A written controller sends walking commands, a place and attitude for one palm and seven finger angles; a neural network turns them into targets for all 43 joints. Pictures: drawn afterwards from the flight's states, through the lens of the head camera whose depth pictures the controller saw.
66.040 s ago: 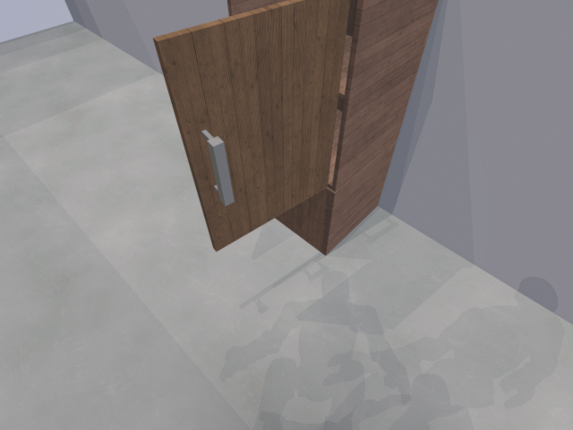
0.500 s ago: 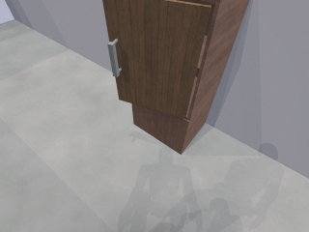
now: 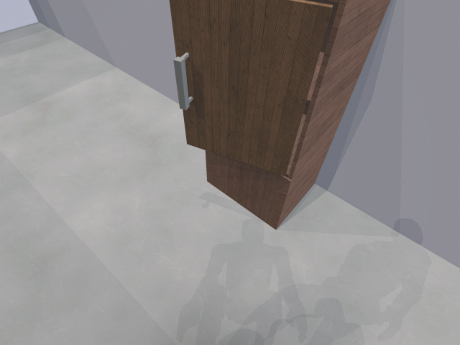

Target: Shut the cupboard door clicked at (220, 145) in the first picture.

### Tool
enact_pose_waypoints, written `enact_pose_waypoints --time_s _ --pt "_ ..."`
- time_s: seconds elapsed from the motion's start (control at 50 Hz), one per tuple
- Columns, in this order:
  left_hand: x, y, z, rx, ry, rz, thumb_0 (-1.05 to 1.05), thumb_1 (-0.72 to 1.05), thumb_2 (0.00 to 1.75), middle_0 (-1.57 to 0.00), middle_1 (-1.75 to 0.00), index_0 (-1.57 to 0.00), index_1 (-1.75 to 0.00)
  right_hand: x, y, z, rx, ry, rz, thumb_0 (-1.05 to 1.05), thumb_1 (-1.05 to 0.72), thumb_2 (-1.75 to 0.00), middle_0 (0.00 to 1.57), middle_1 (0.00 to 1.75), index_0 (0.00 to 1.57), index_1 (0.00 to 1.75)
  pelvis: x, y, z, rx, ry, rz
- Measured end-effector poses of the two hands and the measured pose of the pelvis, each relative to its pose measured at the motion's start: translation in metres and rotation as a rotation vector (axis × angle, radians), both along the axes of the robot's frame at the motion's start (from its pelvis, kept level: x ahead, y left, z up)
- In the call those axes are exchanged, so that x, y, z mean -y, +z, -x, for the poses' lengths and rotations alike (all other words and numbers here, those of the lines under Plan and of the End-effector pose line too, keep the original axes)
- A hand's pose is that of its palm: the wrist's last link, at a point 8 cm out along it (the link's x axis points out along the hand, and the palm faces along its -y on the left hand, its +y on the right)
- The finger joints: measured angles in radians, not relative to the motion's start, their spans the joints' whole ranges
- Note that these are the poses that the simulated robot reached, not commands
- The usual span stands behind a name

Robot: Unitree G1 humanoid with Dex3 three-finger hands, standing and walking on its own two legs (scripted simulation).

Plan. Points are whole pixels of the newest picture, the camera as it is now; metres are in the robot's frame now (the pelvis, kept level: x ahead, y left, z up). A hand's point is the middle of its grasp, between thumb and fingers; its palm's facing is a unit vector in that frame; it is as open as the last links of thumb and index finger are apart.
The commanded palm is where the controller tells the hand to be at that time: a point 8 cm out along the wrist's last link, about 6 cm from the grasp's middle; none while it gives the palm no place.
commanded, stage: walk to a spot facing it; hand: left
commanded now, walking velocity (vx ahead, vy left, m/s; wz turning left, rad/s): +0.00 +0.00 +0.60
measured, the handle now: (185, 81) +0.87 +0.18 -0.02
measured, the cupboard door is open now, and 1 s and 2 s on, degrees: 17 17 17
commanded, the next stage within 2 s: none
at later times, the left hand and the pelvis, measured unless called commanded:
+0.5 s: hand out of the picture +0.01 +0.22 -0.15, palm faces +0.25 -0.91 -0.32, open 7.4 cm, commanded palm none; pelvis -0.03 -0.02 +0.00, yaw +15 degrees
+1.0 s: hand out of the picture -0.10 +0.18 -0.17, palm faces +0.58 -0.77 -0.27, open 7.4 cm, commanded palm none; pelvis -0.03 -0.03 -0.01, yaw +35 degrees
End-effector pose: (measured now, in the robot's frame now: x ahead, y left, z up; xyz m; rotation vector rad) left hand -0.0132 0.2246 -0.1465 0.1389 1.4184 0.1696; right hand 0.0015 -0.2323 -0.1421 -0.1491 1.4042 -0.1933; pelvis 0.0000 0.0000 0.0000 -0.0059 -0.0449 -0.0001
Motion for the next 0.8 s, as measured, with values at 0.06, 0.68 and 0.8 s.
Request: enact_pose_waypoints --time_s 0.06,0.68,0.8 --pt "-0.007 -0.007 0.001 0.015 0.031 -0.004 0.00 0.91 0.90 -0.20 -0.30 -0.20 -0.30 -0.001 -0.005 -0.002 -0.019 0.021 0.006 0.00 -0.91 -0.90 0.20 0.30 0.20 0.30 -0.004 -0.007 0.000 0.010 0.034 0.013" --pt "-0.004 0.030 0.056 0.137 0.310 -0.137 0.01 0.91 0.90 -0.20 -0.30 -0.20 -0.30 0.023 0.017 -0.135 0.139 0.419 0.001 0.00 -0.91 -0.90 0.20 0.30 0.19 0.30 0.032 0.006 0.025 -0.058 0.406 -0.037" --pt "0.007 0.005 0.098 0.118 0.450 -0.086 0.01 0.90 0.90 -0.20 -0.30 -0.20 -0.30 -0.023 0.009 -0.172 0.174 0.583 -0.009 0.01 -0.91 -0.90 0.20 0.30 0.19 0.30 0.020 -0.009 0.027 -0.057 0.506 -0.020"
